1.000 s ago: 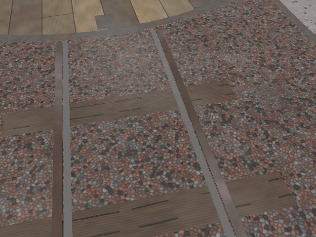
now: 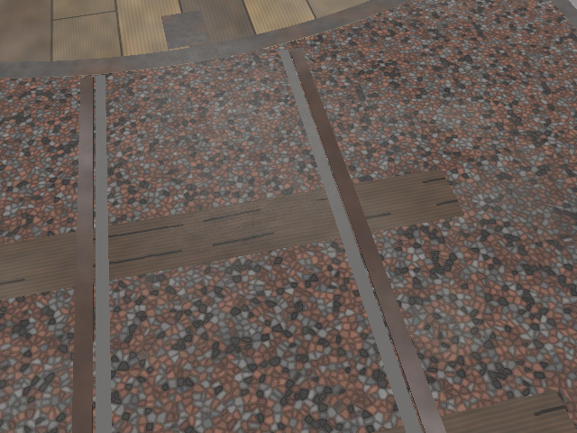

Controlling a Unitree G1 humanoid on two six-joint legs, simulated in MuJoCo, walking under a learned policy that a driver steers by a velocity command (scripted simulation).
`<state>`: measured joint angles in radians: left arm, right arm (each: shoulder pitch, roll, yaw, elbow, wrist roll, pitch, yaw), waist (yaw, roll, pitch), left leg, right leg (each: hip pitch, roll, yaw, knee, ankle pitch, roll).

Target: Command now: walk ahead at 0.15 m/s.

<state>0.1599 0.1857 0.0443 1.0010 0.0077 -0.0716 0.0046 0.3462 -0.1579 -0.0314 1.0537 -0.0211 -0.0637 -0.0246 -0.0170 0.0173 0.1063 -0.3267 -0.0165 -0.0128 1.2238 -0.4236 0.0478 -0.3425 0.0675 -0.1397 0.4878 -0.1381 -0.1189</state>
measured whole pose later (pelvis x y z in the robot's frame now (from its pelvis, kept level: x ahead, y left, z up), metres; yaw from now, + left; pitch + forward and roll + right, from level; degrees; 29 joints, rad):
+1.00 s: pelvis +0.10 +0.04 +0.02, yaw -1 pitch -2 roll +0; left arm 0.33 0.11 -0.01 1.15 0.01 -0.02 0.05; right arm 0.31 -0.12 0.01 1.15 -0.01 -0.02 -0.04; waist 0.01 0.00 0.04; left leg -0.11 -0.02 0.04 0.37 -0.24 0.03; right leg -0.12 0.01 -0.07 0.38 -0.24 -0.04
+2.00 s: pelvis +0.41 +0.07 -0.01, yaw -1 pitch +1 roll +0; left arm 0.00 0.16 0.04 0.91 0.03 -0.07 -0.02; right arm 0.53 -0.14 -0.02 1.12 -0.02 -0.10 -0.02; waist -0.04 0.00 0.08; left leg 0.13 -0.03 0.08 0.44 -0.49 0.05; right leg -0.47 0.03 -0.13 0.54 -0.11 -0.15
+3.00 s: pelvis +0.96 +0.15 +0.01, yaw +25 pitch +2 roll +0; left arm 0.01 0.23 0.03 0.75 0.04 -0.04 -0.03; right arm 0.44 -0.25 -0.07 0.93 -0.01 -0.06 0.00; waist -0.09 -0.04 0.04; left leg 0.04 -0.14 -0.14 0.25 -0.30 0.12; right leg -0.64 -0.07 0.00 0.67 -0.02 0.01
